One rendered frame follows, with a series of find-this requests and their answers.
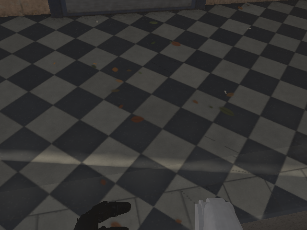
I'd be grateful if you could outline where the robot right thigh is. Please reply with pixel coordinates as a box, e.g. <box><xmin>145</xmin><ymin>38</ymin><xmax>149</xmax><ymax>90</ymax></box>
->
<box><xmin>195</xmin><ymin>197</ymin><xmax>243</xmax><ymax>230</ymax></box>

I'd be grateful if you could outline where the robot left hand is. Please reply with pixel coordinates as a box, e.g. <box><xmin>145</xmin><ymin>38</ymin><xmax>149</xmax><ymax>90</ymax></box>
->
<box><xmin>74</xmin><ymin>200</ymin><xmax>131</xmax><ymax>230</ymax></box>

